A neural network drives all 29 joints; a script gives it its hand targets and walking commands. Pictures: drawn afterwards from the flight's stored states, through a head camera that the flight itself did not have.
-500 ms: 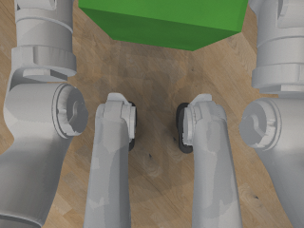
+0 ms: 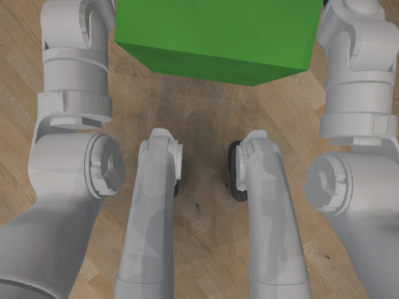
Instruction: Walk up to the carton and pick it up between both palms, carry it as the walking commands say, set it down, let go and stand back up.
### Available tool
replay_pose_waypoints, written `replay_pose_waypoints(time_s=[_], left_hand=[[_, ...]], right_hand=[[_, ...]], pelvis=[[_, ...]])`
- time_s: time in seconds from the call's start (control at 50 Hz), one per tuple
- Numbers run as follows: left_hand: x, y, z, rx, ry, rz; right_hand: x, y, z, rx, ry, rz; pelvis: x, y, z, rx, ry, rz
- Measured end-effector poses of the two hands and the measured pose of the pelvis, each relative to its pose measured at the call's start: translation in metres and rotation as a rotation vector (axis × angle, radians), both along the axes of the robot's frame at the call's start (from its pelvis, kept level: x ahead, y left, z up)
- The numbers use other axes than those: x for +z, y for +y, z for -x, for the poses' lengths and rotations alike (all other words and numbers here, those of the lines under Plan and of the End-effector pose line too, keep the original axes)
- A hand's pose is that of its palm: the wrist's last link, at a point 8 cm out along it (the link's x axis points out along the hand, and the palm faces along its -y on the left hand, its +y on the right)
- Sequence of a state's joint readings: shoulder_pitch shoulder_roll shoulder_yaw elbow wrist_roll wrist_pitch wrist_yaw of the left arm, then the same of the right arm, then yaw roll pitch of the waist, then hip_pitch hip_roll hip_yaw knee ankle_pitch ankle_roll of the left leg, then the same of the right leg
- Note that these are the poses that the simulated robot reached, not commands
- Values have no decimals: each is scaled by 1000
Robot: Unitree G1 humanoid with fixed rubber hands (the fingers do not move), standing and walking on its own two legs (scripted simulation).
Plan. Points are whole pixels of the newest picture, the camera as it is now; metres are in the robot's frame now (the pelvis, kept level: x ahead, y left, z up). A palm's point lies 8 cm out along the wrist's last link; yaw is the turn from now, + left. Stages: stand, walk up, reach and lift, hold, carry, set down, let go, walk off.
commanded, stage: reach and lift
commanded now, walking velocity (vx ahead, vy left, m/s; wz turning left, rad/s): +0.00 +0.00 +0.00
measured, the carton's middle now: (216, 2) +0.56 +0.00 -0.14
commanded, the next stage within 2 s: none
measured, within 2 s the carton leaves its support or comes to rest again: neither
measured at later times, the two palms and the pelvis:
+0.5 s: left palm out of the picture +0.54 +0.15 +0.02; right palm out of the picture +0.52 -0.16 +0.02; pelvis +0.01 +0.00 +0.06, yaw +0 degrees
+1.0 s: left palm out of the picture +0.51 +0.16 +0.12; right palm out of the picture +0.49 -0.16 +0.12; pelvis +0.03 +0.00 +0.12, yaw +0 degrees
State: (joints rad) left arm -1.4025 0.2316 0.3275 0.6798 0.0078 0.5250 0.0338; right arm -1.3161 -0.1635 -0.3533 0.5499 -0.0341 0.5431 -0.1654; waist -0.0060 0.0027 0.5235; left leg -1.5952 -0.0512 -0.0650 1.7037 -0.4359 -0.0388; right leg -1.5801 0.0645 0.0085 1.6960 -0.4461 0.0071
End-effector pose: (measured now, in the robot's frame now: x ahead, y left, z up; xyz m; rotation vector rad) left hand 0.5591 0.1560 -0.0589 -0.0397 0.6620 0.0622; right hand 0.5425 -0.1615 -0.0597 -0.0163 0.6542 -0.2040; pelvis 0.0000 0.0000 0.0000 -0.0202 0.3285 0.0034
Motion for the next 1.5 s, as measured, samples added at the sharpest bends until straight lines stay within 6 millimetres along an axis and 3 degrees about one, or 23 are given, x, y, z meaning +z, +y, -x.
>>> replay_pose_waypoints(time_s=[0.24, 0.52, 0.72, 0.88, 0.98, 1.18, 1.24, 1.38, 1.5], left_hand=[[60, -1, 6, 2, -60, -10], [81, -2, 25, -3, 7, -4], [123, -3, 26, -5, -55, -6], [150, -1, 39, -5, -39, -6], [175, 0, 48, -5, -30, -9], [255, 3, 57, 18, -38, -16], [258, 6, 60, 14, -2, -21], [244, 8, 69, -6, 108, -31], [265, -4, 65, -58, 57, -54]], right_hand=[[59, -1, 6, 6, -58, 11], [81, -1, 26, 0, 9, 3], [120, -3, 30, -5, -52, 3], [148, -1, 42, -5, -36, 5], [175, 0, 50, 3, -25, 14], [256, 2, 49, 35, -31, 7], [259, 5, 52, 37, 6, 9], [242, 7, 67, -20, 114, -64], [257, -3, 80, -108, 57, -122]], pelvis=[[27, -1, 1, 0, -42, -3], [65, 1, -10, -1, -79, -2], [85, 1, -9, -1, -117, -3], [105, 1, -15, -2, -95, -3], [118, 2, -29, -4, -43, -3], [156, 2, -81, -8, 80, -5], [170, 2, -93, -8, 65, -5], [195, 6, -122, -2, 57, -5], [214, 9, -142, 2, 37, -2]])
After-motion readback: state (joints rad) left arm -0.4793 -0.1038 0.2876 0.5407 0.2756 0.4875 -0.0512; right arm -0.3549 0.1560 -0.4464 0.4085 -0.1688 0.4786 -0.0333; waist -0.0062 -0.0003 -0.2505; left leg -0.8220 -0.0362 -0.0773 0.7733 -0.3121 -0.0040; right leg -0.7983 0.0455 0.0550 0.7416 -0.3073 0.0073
